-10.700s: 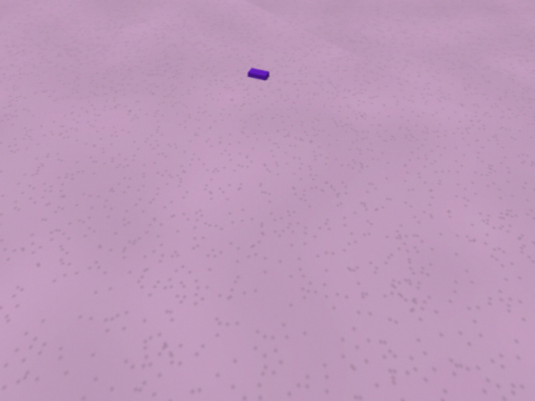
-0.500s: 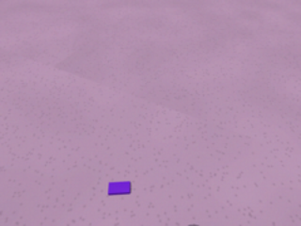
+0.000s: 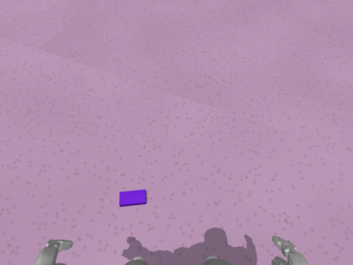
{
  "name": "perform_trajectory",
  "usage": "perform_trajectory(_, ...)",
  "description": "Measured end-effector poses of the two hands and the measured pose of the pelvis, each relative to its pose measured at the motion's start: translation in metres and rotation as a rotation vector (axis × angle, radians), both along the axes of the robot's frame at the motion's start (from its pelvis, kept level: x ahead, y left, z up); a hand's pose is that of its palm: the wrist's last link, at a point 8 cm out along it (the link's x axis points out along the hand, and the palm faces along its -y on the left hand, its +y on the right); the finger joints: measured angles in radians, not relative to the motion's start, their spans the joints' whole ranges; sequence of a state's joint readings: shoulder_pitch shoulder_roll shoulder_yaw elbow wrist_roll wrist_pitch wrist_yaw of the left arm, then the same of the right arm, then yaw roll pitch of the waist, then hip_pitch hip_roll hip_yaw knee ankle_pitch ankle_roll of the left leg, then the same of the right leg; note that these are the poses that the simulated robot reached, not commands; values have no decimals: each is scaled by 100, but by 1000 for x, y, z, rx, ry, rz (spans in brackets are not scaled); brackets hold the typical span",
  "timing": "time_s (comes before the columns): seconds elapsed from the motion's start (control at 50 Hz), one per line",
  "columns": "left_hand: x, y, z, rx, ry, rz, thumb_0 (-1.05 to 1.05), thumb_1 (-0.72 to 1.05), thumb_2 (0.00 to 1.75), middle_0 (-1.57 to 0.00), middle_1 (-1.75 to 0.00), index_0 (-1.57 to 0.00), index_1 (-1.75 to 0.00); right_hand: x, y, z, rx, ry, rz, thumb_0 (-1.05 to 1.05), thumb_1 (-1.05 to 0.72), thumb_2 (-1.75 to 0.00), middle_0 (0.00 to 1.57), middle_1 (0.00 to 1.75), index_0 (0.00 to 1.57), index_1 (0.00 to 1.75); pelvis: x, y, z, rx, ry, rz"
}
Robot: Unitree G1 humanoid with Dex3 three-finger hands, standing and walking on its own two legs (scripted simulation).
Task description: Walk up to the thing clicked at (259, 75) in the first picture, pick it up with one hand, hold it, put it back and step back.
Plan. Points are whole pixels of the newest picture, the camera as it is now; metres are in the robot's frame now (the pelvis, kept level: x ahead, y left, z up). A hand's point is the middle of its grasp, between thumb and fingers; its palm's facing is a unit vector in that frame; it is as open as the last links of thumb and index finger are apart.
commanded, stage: rise first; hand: left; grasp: from above
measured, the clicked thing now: (132, 198) +0.49 +0.20 -0.72
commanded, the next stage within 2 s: none
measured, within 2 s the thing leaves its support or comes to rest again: neither
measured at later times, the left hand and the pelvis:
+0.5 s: hand out of the picture +0.13 +0.26 -0.21, palm faces -0.23 -0.82 -0.52, open 14.1 cm; pelvis -0.02 +0.00 -0.07, yaw +0 degrees
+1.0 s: hand (99, 224) +0.30 +0.27 -0.41, palm faces -0.45 -0.30 -0.84, open 14.0 cm; pelvis -0.08 -0.01 -0.27, yaw -2 degrees
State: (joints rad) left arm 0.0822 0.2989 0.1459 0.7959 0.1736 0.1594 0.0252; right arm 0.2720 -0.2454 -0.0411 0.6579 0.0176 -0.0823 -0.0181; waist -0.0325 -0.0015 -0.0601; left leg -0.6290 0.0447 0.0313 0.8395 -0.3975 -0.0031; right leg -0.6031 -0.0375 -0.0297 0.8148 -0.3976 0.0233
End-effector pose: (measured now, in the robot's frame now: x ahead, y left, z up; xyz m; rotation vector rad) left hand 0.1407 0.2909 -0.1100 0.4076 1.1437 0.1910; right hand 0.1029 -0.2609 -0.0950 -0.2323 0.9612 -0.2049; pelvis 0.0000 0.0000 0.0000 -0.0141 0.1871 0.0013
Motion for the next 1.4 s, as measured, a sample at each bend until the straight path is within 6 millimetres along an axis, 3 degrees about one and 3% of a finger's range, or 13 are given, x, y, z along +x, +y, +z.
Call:
perform_trajectory(0.26,-15,1,-22,39,-9,-78,-1,-52,100,-8,-108,-7,-109,40,14,-17,-27,-151,65,1,-85,-89,20,30,20,30,-7,5,-34,-19,74,5)
perform_trajectory(0.44,-14,2,-40,85,0,-140,-1,-53,99,-8,-109,-7,-110,49,23,-37,-18,-197,98,1,-86,-89,20,30,20,30,-12,4,-56,-24,127,10)
perform_trajectory(0.54,4,9,-71,163,-2,-242,-1,-54,99,-8,-109,-7,-110,47,18,-66,-26,-200,126,1,-86,-89,20,30,20,30,-21,2,-84,-20,190,9)
perform_trajectory(0.64,39,7,-114,249,-59,-387,-1,-53,99,-8,-109,-7,-110,39,4,-114,-42,-165,132,1,-85,-89,20,30,20,30,-32,-1,-126,-14,265,7)
perform_trajectory(0.82,105,-4,-185,420,-151,-610,-1,-53,100,-8,-110,-8,-111,4,-18,-215,-39,-14,103,1,-86,-90,20,30,20,30,-53,-6,-203,-10,376,-3)
perform_trajectory(1.0,164,-7,-239,575,-195,-784,-1,-53,99,-8,-109,-9,-109,-59,-23,-296,-18,164,69,1,-89,-90,20,30,20,30,-78,-10,-268,-20,412,-16)
perform_trajectory(1.22,213,-13,-297,660,-244,-979,-1,-54,102,-9,-104,-9,-104,-139,-25,-340,-50,372,3,1,-90,-91,20,30,20,30,-92,-5,-326,-50,408,-37)
perform_trajectory(1.4,245,-15,-329,735,-281,-1072,-1,-54,104,-9,-100,-8,-101,-174,-21,-357,-78,484,-36,0,-90,-91,20,30,20,30,-95,2,-359,-74,406,-48)
